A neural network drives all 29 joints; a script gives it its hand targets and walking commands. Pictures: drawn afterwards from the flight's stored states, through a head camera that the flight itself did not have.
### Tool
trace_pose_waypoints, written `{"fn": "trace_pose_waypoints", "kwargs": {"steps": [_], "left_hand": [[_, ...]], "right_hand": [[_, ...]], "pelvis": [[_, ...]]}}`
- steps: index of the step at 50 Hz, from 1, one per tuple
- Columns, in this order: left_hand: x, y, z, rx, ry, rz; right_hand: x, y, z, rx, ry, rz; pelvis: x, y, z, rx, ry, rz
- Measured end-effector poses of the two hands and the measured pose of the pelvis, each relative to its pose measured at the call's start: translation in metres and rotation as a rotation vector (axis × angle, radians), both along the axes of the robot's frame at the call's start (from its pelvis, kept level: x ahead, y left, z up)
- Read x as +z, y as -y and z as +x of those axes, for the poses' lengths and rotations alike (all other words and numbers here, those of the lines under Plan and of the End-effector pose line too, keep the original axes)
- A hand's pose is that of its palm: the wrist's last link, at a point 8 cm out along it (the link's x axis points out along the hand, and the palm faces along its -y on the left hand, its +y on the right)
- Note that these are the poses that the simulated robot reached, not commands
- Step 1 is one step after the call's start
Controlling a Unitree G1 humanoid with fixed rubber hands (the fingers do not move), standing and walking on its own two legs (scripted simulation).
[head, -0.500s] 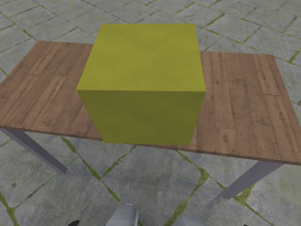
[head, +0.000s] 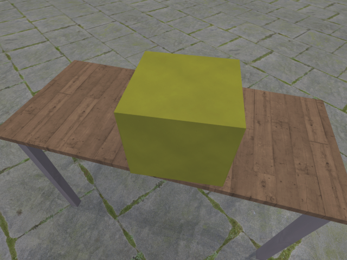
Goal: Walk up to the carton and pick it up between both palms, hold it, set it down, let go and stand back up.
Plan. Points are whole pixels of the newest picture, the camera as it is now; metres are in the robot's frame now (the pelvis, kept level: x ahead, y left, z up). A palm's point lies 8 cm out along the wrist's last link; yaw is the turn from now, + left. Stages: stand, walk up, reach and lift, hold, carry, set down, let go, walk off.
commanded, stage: walk up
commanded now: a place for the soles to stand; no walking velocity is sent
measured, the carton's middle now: (183, 117) +0.49 +0.00 +0.04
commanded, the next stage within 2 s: reach and lift in 1.74 s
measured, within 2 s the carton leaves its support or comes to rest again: neither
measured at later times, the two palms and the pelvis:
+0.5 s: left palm out of the picture +0.01 +0.26 -0.15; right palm out of the picture +0.04 -0.19 -0.14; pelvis +0.02 +0.03 +0.00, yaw +3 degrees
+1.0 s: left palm out of the picture +0.02 +0.28 -0.14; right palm out of the picture +0.03 -0.17 -0.14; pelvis +0.04 +0.05 +0.00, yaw +2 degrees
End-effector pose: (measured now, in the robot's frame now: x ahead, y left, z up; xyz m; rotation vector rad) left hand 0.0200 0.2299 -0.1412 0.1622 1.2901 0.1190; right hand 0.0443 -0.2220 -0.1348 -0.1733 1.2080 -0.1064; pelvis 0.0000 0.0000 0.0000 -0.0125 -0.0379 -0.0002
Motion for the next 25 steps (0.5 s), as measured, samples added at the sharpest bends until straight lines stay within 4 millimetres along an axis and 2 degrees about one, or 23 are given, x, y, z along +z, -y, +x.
{"fn": "trace_pose_waypoints", "kwargs": {"steps": [14, 25], "left_hand": [[-0.003, -0.015, -0.013, 0.029, -0.073, 0.01], [-0.006, -0.028, -0.007, 0.038, -0.073, -0.005]], "right_hand": [[-0.003, -0.008, -0.018, 0.031, -0.139, -0.027], [-0.004, -0.028, 0.0, 0.043, -0.133, -0.031]], "pelvis": [[0.001, -0.01, 0.012, 0.03, -0.013, -0.017], [0.0, -0.03, 0.024, 0.046, -0.011, -0.019]]}}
